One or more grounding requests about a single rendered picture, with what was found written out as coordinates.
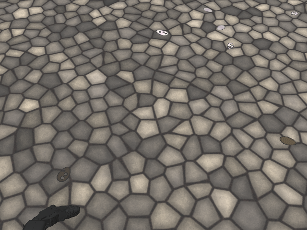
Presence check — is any robot left hand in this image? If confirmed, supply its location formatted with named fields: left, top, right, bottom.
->
left=22, top=204, right=81, bottom=230

